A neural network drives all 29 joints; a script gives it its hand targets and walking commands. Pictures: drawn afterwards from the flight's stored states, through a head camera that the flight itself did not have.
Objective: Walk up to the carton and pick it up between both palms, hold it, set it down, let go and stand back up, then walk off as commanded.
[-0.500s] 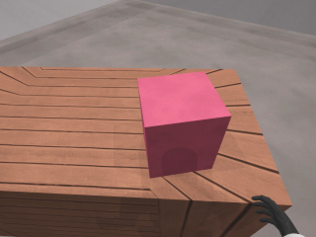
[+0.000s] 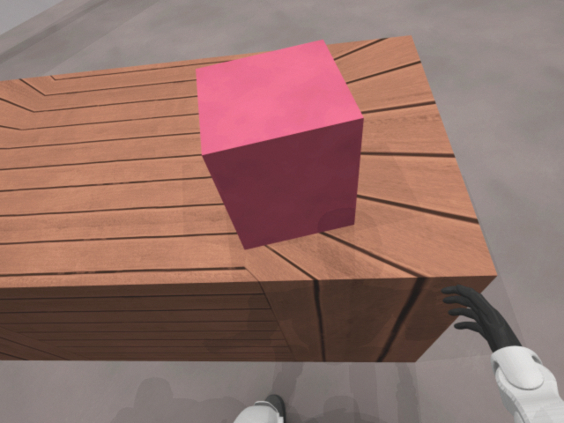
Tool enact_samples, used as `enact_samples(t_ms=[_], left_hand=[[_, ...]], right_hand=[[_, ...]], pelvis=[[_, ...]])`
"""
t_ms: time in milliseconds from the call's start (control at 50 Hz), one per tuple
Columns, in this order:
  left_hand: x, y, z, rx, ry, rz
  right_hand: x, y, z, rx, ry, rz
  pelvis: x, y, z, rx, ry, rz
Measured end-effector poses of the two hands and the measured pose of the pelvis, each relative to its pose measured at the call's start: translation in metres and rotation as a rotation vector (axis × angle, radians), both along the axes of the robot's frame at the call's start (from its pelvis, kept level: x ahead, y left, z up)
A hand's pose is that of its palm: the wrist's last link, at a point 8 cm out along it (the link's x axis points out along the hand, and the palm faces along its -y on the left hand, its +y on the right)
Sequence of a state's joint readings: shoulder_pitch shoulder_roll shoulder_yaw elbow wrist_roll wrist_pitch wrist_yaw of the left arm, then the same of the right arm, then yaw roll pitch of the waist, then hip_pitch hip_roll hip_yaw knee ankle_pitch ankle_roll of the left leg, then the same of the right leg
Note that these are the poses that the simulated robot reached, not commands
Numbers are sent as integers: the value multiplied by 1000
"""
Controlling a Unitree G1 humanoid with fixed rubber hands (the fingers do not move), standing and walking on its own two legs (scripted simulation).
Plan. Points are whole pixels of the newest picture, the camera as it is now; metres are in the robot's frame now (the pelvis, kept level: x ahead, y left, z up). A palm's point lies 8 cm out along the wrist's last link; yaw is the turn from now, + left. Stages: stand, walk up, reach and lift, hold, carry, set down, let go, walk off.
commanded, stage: walk off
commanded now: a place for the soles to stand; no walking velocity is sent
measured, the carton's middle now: (280, 152) +0.54 +0.06 +0.04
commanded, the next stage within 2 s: none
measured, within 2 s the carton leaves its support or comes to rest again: neither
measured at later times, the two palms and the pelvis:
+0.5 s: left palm out of the picture +0.00 +0.27 -0.01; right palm out of the picture +0.11 -0.35 -0.13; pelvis -0.07 -0.07 +0.01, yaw +2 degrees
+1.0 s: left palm out of the picture -0.06 +0.36 -0.03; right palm out of the picture +0.05 -0.27 -0.12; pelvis -0.13 +0.02 +0.01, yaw +4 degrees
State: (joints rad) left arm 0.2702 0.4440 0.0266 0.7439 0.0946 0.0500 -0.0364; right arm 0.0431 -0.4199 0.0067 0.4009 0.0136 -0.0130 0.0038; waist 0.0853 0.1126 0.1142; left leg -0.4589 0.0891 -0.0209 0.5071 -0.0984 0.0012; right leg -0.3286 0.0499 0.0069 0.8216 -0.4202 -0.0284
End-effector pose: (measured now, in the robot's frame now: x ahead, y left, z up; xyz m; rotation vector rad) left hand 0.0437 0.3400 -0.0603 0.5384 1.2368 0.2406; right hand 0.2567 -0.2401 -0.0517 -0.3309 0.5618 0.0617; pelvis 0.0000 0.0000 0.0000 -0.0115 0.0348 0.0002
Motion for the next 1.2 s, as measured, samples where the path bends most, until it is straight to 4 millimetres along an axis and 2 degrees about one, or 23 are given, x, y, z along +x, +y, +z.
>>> enact_samples(t_ms=[60,100,140,200,280,340,380,520,600,720,900,1040,1120,1200], left_hand=[[-28,-20,-1,36,14,18],[-43,-34,8,47,14,38],[-50,-41,22,75,21,33],[-43,-46,40,124,16,1],[-15,-56,52,159,-79,-35],[-3,-64,56,167,-148,-49],[-5,-67,56,171,-168,-44],[-45,-70,51,166,-152,-5],[-63,-65,51,162,-160,3],[-73,-51,52,155,-203,-7],[-86,-14,45,133,-227,-4],[-110,32,22,86,-207,21],[-119,69,-4,40,-206,26],[-130,91,-26,-25,-176,65]], right_hand=[[-29,-34,-39,-8,110,-53],[-54,-50,-57,-8,211,-96],[-75,-62,-66,2,276,-127],[-100,-79,-74,7,344,-157],[-128,-94,-85,-8,435,-152],[-137,-100,-88,-17,460,-139],[-138,-103,-86,-22,455,-130],[-145,-106,-78,-27,418,-125],[-152,-102,-72,-25,391,-126],[-170,-90,-68,-23,378,-132],[-202,-55,-68,-46,426,-115],[-212,-13,-63,-95,443,-93],[-215,17,-55,-149,416,-89],[-225,41,-35,-202,414,-91]], pelvis=[[-17,-19,-12,28,-12,5],[-24,-26,-7,47,-26,4],[-28,-32,-1,83,-27,-10],[-35,-42,7,110,-6,-27],[-46,-55,11,120,21,-10],[-52,-62,10,118,20,8],[-56,-66,10,118,16,17],[-69,-68,10,117,-21,24],[-80,-63,9,111,-49,22],[-99,-50,9,97,-67,25],[-123,-14,9,71,-46,44],[-137,30,3,25,-26,71],[-146,63,-8,-18,-30,82],[-154,87,-3,-20,-41,92]])
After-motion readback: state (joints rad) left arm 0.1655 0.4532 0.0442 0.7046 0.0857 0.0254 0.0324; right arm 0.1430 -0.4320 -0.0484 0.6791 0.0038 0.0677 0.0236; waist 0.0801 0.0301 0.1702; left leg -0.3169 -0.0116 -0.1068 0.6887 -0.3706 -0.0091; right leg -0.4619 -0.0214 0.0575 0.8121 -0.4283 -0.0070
